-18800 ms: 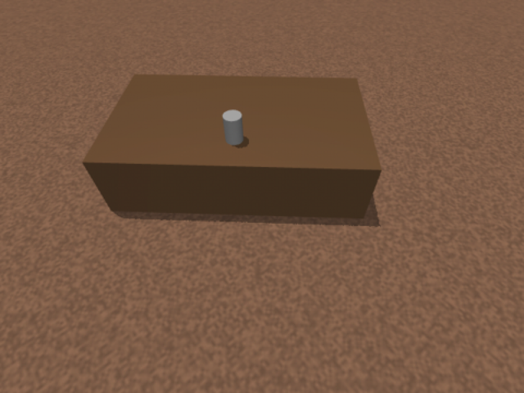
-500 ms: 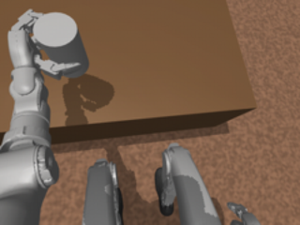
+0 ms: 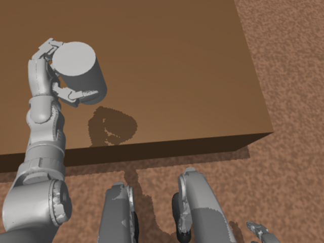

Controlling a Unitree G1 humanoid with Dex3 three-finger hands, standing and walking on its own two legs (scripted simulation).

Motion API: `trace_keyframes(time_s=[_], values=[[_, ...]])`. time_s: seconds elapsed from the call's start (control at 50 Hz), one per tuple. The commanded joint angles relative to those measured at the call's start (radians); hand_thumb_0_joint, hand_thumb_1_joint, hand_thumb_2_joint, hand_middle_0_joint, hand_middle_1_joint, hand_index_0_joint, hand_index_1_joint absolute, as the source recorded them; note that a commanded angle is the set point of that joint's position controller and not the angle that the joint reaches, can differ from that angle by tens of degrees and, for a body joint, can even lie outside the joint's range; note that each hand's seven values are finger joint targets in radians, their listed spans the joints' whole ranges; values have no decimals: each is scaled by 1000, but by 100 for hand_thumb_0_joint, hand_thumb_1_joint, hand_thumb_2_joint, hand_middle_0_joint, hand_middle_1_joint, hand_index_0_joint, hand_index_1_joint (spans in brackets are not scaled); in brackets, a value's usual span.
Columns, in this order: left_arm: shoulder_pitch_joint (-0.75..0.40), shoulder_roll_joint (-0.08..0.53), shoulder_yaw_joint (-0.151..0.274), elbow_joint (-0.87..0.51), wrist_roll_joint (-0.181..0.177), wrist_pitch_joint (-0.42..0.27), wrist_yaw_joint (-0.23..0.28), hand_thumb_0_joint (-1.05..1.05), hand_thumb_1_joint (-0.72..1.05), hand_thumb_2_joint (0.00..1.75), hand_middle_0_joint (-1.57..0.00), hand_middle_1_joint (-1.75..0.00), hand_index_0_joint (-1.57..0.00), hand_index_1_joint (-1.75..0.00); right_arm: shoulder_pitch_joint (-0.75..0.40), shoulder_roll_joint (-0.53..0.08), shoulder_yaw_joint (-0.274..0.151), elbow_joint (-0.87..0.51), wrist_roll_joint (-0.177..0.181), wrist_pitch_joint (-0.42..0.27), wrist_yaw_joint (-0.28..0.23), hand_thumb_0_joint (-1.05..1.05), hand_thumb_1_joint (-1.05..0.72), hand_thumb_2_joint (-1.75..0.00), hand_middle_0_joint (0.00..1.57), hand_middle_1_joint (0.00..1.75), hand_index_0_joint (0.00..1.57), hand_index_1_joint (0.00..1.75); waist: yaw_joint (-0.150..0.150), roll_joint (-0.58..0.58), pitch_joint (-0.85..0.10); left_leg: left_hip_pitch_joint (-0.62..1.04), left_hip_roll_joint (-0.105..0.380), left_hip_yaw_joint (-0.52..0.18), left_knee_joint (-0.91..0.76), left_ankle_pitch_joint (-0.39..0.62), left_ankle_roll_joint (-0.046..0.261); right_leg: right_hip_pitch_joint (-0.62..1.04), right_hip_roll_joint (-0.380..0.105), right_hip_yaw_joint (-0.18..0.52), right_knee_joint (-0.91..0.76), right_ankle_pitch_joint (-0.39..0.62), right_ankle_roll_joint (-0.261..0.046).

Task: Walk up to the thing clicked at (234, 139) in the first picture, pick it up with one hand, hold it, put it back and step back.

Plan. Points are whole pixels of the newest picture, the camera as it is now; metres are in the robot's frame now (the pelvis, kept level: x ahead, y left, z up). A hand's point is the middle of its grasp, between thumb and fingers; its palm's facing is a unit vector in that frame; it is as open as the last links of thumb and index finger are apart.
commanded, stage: lift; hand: left
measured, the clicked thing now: (83, 76) +0.50 +0.14 +0.02
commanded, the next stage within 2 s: hold in 1.44 s
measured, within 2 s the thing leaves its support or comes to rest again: neither
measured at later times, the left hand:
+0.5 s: hand (45, 66) +0.44 +0.17 +0.14, palm faces +0.09 -1.00 -0.02, open 11.4 cm
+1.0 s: hand (22, 53) +0.42 +0.17 +0.20, palm faces +0.07 -1.00 -0.02, open 11.4 cm
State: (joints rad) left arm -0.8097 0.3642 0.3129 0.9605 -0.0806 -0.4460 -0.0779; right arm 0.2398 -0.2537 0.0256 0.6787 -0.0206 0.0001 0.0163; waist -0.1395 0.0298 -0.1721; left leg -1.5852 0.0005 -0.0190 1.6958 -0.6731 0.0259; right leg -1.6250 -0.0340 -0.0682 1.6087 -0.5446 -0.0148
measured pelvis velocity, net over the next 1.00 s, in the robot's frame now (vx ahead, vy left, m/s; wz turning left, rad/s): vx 0.04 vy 0.00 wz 0.01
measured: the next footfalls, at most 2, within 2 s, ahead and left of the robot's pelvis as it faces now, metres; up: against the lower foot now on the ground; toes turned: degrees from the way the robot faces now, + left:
none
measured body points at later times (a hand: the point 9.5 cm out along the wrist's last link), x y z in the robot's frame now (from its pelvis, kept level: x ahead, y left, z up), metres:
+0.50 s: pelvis +0.02 +0.00 +0.11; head +0.13 +0.02 +0.54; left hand +0.43 +0.22 +0.14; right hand +0.12 -0.26 -0.01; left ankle +0.04 +0.10 -0.52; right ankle +0.09 -0.12 -0.52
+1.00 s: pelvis +0.04 +0.00 +0.16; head +0.12 +0.02 +0.60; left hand +0.41 +0.22 +0.20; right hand +0.16 -0.25 +0.04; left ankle +0.04 +0.10 -0.52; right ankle +0.09 -0.12 -0.52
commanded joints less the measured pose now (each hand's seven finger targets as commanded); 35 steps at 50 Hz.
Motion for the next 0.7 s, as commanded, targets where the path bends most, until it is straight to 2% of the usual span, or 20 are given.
trace_keyframes(time_s=[0.0, 0.04, 0.08, 0.12, 0.16, 0.22, 0.3, 0.34, 0.38, 0.42, 0.44, 0.46, 0.48, 0.52, 0.54, 0.56, 0.6, 0.62, 0.66, 0.68], values=[[-291, 147, 1, -259, -22, -64, 13, 0, 3, 125, -124, -141, -126, -141, 149, -178, -72, -49, 10, -22, -15, 0, -91, -90, 20, 30, 20, 30, 11, 85, -606, 427, -1, -52, -297, 309, -5, 482, 23, 30, -224, 244, -40], [-293, 171, 10, -322, -23, -64, 18, 0, 4, 126, -124, -142, -127, -141, 147, -177, -78, -44, 13, -22, -18, 0, -91, -90, 20, 30, 20, 30, 24, 100, -610, 475, 1, -53, -327, 303, -7, 510, 26, 31, -254, 234, -39], [-265, 116, -32, -349, -32, -62, 18, 0, 3, 125, -125, -143, -128, -142, 138, -163, -78, -42, 16, -26, -20, 0, -91, -90, 20, 30, 20, 30, 13, 78, -581, 477, 1, -49, -353, 275, -7, 557, 28, 31, -288, 228, -35], [-197, 117, -17, -358, -38, -52, 28, 0, 2, 126, -124, -143, -127, -142, 126, -163, -81, -46, 21, -31, -24, 0, -91, -90, 20, 30, 20, 30, 27, 54, -557, 491, 0, -44, -383, 276, -5, 606, 29, 33, -323, 233, -31], [-138, 92, -31, -364, -44, -40, 33, 0, 3, 127, -124, -142, -126, -142, 115, -159, -84, -37, 26, -31, -28, 0, -91, -90, 20, 30, 20, 30, 33, 44, -525, 524, 2, -44, -421, 263, -3, 633, 30, 37, -364, 226, -29], [-183, 95, -71, -522, -46, -40, 38, 0, 3, 127, -125, -143, -128, -143, 104, -156, -87, -54, 32, -37, -34, 0, -90, -90, 20, 30, 20, 30, 37, 91, -545, 641, 5, -54, -478, 296, -15, 676, 32, 34, -408, 245, -29], [-22, 30, -73, -370, -57, -6, 48, 0, 3, 130, -125, -143, -127, -144, 90, -144, -81, -5, 35, -42, -43, 0, -91, -90, 20, 30, 20, 30, 33, 4, -370, 607, 4, -39, -536, 254, 0, 736, 38, 41, -496, 232, -21], [-139, 58, -86, -541, -68, -21, 52, 0, 0, 129, -126, -143, -128, -144, 88, -139, -81, -29, 36, -49, -45, 0, -91, -90, 20, 30, 20, 30, 36, 25, -439, 668, -1, -29, -555, 262, 0, 812, 34, 49, -534, 248, -15], [-16, 36, -97, -458, -61, -11, 50, 0, 4, 130, -126, -143, -128, -144, 65, -142, -83, -49, 38, -53, -45, 0, -90, -90, 20, 30, 20, 30, 46, 17, -386, 694, -2, -31, -586, 266, -4, 802, 36, 42, -551, 240, -16], [115, -16, -103, -300, -59, -5, 43, 0, 3, 130, -127, -144, -129, -144, 66, -144, -83, -3, 35, -54, -43, 0, -90, -90, 20, 30, 20, 30, 48, -28, -253, 662, 3, -37, -614, 260, -4, 783, 38, 36, -568, 231, -18], [66, 11, -98, -384, -56, -19, 41, 0, 4, 130, -127, -144, -129, -144, 68, -145, -85, -14, 32, -57, -41, 0, -90, -90, 20, 30, 20, 30, 51, -5, -280, 685, 3, -35, -625, 280, -5, 798, 40, 36, -577, 245, -21], [-34, 60, -83, -543, -57, -37, 45, 0, 4, 129, -126, -143, -128, -143, 64, -142, -87, -48, 32, -58, -43, 0, -90, -90, 20, 30, 20, 30, 67, 39, -384, 752, 0, -28, -634, 308, -6, 859, 36, 41, -592, 275, -19], [-6, 50, -98, -521, -57, -31, 40, 0, 4, 127, -127, -142, -128, -142, 57, -146, -84, -74, 32, -59, -43, 0, -91, -90, 20, 30, 20, 30, 66, 59, -402, 808, 1, -33, -654, 352, -15, 869, 36, 35, -592, 300, -22], [45, 21, -120, -496, -58, -23, 38, 0, 5, 129, -129, -144, -131, -144, 55, -144, -82, -74, 33, -56, -40, 0, -91, -90, 20, 30, 20, 30, 72, 34, -335, 816, 1, -32, -682, 337, -16, 874, 41, 26, -611, 287, -20], [89, 18, -94, -430, -60, -18, 42, 0, 3, 129, -128, -144, -130, -145, 61, -146, -84, -58, 32, -57, -41, 0, -91, -90, 20, 30, 20, 30, 72, 12, -292, 799, 2, -34, -688, 334, -15, 866, 44, 25, -619, 284, -20], [98, 6, -103, -439, -59, -21, 46, 0, 4, 128, -127, -143, -129, -143, 57, -139, -85, -58, 31, -59, -40, 0, -91, -90, 20, 30, 20, 30, 73, 0, -282, 797, 2, -32, -701, 328, -13, 880, 45, 25, -631, 282, -18], [31, 21, -106, -563, -73, -34, 49, 0, 1, 127, -127, -143, -129, -143, 56, -137, -84, -85, 33, -64, -41, 0, -91, -90, 20, 30, 20, 30, 74, 29, -352, 856, 2, -30, -717, 342, -15, 924, 43, 27, -649, 297, -16], [50, -4, -137, -560, -76, -30, 44, 0, 0, 126, -127, -143, -130, -143, 48, -133, -79, -88, 32, -64, -41, 0, -92, -90, 20, 30, 20, 30, 72, 35, -338, 869, 0, -28, -725, 342, -16, 931, 42, 26, -657, 297, -15], [117, 13, -115, -500, -65, -21, 47, 0, 2, 128, -128, -144, -130, -144, 57, -137, -83, -75, 30, -64, -43, 0, -92, -90, 20, 30, 20, 30, 77, 2, -294, 864, 2, -30, -740, 360, -17, 942, 46, 23, -666, 306, -16], [136, 2, -125, -480, -59, -21, 45, 0, 3, 128, -128, -144, -130, -144, 56, -138, -83, -73, 30, -66, -44, 0, -92, -90, 20, 30, 20, 30, 76, -6, -284, 861, 1, -27, -747, 368, -15, 954, 44, 27, -673, 317, -16]])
